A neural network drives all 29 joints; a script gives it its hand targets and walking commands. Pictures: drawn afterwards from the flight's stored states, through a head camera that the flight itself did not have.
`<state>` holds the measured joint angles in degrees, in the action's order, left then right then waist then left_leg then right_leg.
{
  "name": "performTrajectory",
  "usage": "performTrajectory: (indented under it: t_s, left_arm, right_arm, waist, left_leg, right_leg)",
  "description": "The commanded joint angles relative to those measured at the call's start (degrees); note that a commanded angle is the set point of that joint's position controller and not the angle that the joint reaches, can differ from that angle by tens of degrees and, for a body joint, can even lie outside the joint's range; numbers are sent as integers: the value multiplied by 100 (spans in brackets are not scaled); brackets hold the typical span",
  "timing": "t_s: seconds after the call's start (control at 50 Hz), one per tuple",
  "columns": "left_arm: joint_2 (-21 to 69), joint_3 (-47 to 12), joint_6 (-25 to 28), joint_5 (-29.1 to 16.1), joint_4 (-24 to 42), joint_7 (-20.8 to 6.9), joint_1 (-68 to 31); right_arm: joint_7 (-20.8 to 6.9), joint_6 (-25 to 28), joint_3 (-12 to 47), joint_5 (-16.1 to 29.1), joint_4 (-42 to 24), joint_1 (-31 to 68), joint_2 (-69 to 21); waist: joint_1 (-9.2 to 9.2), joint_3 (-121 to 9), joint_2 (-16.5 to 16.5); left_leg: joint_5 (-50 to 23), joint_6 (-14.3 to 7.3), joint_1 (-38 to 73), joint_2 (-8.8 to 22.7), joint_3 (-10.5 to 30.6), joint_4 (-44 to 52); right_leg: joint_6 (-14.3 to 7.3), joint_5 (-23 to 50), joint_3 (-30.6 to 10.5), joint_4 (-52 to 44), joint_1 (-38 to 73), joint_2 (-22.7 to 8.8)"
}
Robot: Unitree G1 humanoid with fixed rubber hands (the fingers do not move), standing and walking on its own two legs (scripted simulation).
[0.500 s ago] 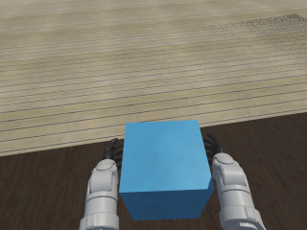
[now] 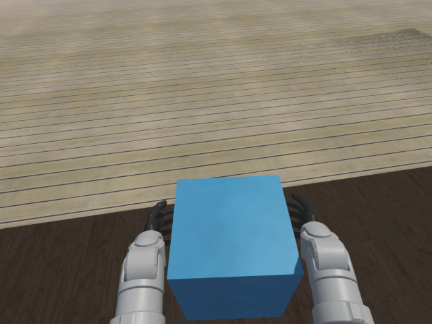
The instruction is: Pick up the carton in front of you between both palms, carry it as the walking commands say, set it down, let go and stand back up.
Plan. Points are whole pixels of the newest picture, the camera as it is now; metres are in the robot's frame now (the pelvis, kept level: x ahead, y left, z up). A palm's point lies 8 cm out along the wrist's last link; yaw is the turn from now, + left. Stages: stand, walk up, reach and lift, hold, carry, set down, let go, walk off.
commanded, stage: reach and lift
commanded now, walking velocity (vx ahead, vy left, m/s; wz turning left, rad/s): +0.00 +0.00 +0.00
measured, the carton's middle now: (231, 250) +0.29 +0.00 -0.04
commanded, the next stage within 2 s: hold in 0.12 s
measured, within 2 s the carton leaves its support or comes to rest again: neither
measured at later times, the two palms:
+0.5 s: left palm (151, 237) +0.27 +0.15 +0.05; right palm (312, 229) +0.28 -0.15 +0.05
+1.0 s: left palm (156, 221) +0.30 +0.14 +0.06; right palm (314, 214) +0.30 -0.16 +0.06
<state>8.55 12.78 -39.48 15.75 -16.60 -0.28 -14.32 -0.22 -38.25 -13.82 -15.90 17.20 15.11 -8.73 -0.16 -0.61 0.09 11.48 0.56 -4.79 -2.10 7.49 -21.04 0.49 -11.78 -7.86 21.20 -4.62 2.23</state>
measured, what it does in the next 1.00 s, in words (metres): stands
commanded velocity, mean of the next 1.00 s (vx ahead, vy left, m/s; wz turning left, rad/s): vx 0.11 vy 0.00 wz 0.00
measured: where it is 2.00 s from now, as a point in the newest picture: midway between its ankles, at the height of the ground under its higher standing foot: (233, 278)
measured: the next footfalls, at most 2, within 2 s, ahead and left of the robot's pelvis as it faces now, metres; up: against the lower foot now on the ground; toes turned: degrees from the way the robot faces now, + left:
right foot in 1.38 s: +0.24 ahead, -0.11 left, +0.00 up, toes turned -9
left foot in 1.78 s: +0.62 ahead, +0.07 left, +0.00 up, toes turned +10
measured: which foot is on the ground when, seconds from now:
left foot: down 0.00-1.00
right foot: down 0.00-1.00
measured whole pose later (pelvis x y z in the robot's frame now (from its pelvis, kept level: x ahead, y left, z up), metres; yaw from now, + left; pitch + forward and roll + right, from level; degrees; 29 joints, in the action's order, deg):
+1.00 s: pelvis +0.01 -0.01 -0.01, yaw -1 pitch +0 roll +0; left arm 7.9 10.5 -47.9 11.8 -5.3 1.0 -13.4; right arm 1.3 -47.2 -10.7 -12.8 5.7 14.4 -8.5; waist -0.3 -7.4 -0.6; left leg 16.6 0.9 -13.5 0.5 2.8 -29.5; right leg 0.6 -19.4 -1.5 31.3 -14.3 -0.4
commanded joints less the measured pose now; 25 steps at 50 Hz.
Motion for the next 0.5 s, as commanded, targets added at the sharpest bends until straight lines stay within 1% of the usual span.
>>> performTrajectory:
  t_s: [0.0, 0.1, 0.16, 0.2, 0.26, 0.32, 0.48]
  left_arm:
    - [5279, -3007, 182, -1388, 273, -1328, -2677]
    - [5269, -3047, 119, -1416, 346, -1334, -2744]
    - [5322, -3333, 27, -1585, 691, -1325, -2793]
    - [5264, -3379, -95, -1619, 814, -1297, -2725]
    - [5066, -3111, -251, -1459, 623, -1271, -2597]
    - [5037, -2944, -288, -1376, 470, -1294, -2734]
    - [5214, -3005, -234, -1435, 416, -1341, -3209]
  right_arm:
    - [-1366, 44, 3019, 1356, -37, 2393, -5353]
    - [-1364, -18, 3059, 1382, -114, 2454, -5353]
    - [-1351, -106, 3322, 1544, -463, 2490, -5403]
    - [-1324, -232, 3358, 1574, -589, 2420, -5334]
    - [-1307, -396, 3109, 1420, -403, 2318, -5123]
    - [-1343, -431, 2969, 1350, -259, 2491, -5084]
    - [-1401, -366, 3017, 1402, -212, 2944, -5243]
  waist:
    - [-4, -1249, -3]
    - [2, -1212, 3]
    - [29, -1434, -1]
    - [38, -1413, -8]
    - [27, -920, -6]
    - [14, -665, -5]
    - [21, -930, -18]
  left_leg:
    - [-1279, 50, 385, -356, -345, 216]
    - [-1185, 47, 402, -354, -350, 235]
    - [-1418, 61, 571, -350, -325, 246]
    - [-1482, 59, 620, -348, -311, 289]
    - [-998, 37, 466, -334, -327, 403]
    - [-557, 24, 339, -311, -354, 428]
    - [-440, 12, 354, -294, -380, 338]
  right_leg:
    - [69, 1342, 342, -242, 276, 342]
    - [68, 1253, 346, -267, 290, 337]
    - [79, 1490, 341, -279, 437, 338]
    - [88, 1557, 336, -319, 491, 332]
    - [65, 1055, 352, -441, 366, 319]
    - [40, 604, 377, -476, 229, 306]
    - [30, 470, 400, -378, 216, 292]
